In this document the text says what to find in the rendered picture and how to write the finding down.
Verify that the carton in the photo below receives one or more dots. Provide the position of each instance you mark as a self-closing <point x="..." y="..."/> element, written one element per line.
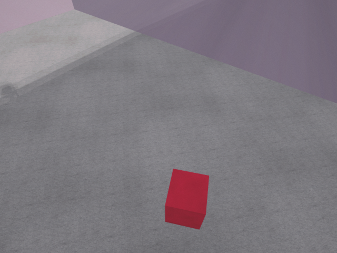
<point x="187" y="199"/>

